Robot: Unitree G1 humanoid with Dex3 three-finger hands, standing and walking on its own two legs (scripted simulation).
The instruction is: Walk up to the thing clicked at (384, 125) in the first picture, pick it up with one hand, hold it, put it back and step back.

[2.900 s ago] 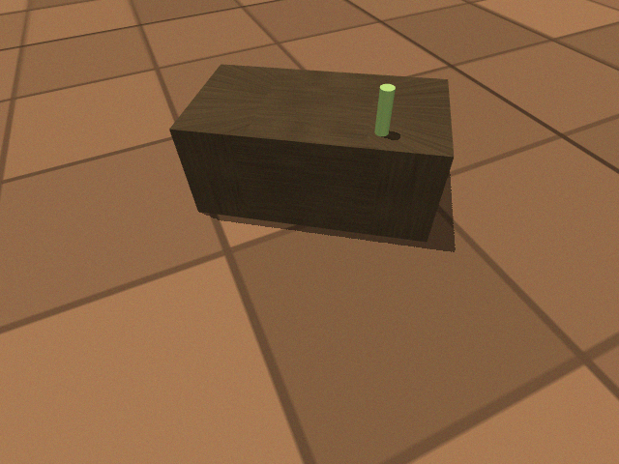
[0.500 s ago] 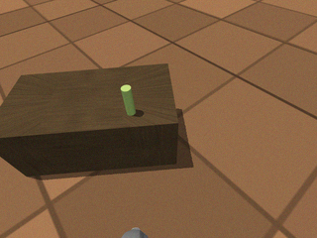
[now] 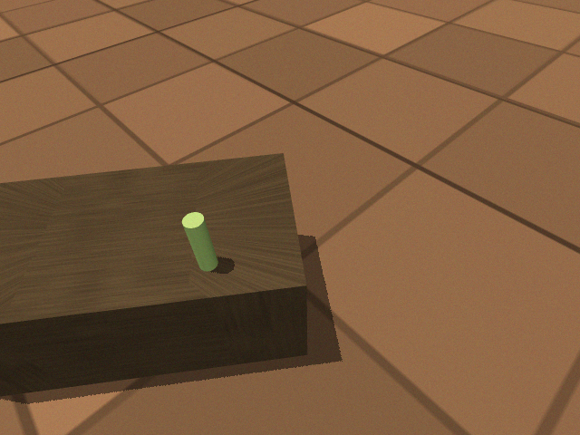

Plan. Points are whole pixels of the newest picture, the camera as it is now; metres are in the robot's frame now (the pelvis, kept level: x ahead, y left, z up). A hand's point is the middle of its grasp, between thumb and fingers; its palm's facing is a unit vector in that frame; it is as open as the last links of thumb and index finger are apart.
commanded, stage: walk up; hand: left
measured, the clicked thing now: (201, 243) +0.62 +0.24 -0.22
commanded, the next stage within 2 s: stand in 1.86 s
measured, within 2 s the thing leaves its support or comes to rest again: neither
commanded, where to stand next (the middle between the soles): +0.21 +0.01 m, yaw +4 degrees
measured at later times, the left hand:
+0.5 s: hand out of the picture +0.16 +0.27 -0.16, palm faces +0.03 -0.93 -0.37, open 7.4 cm
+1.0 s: hand (151, 383) +0.25 +0.26 -0.13, palm faces +0.04 -0.93 -0.36, open 7.4 cm
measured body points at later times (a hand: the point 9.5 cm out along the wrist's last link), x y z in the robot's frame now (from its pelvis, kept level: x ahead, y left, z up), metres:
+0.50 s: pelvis +0.13 +0.00 +0.00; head +0.16 +0.02 +0.44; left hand +0.16 +0.32 -0.13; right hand +0.25 -0.31 -0.11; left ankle +0.20 +0.12 -0.72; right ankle +0.10 -0.13 -0.69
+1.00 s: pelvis +0.16 -0.01 +0.02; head +0.17 -0.01 +0.47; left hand +0.25 +0.30 -0.10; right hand +0.26 -0.30 -0.12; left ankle +0.20 +0.12 -0.72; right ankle +0.17 -0.13 -0.72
